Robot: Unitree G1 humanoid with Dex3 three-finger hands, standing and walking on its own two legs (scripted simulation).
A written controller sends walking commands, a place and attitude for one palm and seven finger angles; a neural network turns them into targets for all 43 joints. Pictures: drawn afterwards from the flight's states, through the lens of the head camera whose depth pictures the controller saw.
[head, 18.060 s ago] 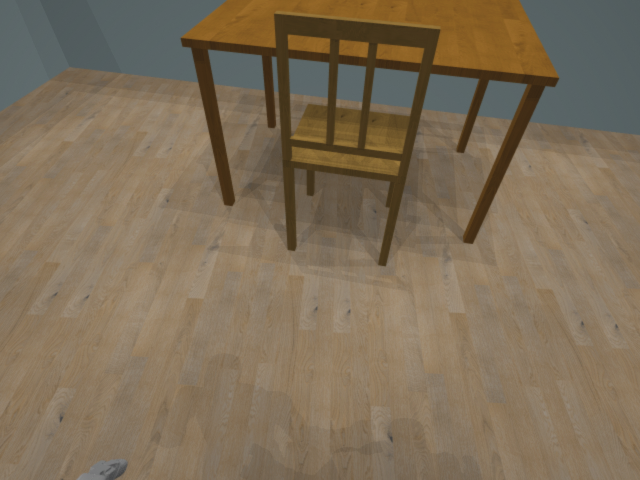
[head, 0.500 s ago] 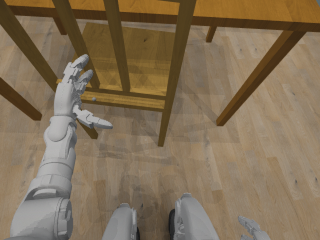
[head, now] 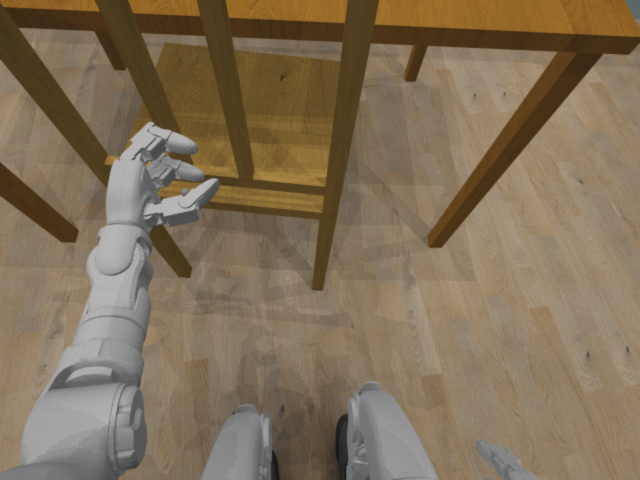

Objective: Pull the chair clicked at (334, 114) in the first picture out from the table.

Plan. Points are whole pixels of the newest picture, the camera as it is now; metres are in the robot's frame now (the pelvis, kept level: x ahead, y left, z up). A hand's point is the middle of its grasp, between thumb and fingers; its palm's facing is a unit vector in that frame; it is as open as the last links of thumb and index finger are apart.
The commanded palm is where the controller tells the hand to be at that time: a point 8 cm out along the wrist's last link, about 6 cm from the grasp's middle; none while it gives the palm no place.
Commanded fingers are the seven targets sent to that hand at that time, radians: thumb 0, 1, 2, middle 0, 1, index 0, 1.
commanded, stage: hook a spindle and tug to test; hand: left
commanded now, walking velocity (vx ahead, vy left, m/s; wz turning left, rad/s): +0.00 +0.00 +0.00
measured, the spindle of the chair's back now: (153, 94) +0.59 +0.19 +0.06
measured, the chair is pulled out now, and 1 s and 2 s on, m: -0.09 -0.09 -0.09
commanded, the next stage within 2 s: open the thumb and straighten the fingers in 0.74 s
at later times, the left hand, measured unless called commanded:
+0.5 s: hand (179, 213) +0.43 +0.15 +0.03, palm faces -0.07 -1.00 -0.05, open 4.4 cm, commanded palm +0.41 +0.20 +0.03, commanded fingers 0.00 0.90 0.90 -0.50 -1.45 -0.50 -1.45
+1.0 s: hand (181, 217) +0.43 +0.15 +0.02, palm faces -0.08 -0.99 -0.13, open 5.3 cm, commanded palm +0.40 +0.20 +0.03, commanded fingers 0.00 -0.19 0.38 -0.50 -1.45 -0.50 -1.45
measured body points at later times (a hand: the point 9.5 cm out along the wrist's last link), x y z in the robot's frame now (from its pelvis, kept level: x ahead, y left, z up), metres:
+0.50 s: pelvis +0.01 +0.01 +0.01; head +0.14 +0.02 +0.44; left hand +0.43 +0.20 +0.03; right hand +0.10 -0.25 -0.11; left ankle +0.00 +0.10 -0.62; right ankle +0.06 -0.11 -0.62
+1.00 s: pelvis +0.01 +0.00 +0.00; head +0.14 +0.00 +0.43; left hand +0.43 +0.20 +0.03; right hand +0.12 -0.26 -0.12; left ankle +0.00 +0.10 -0.62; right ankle +0.06 -0.11 -0.62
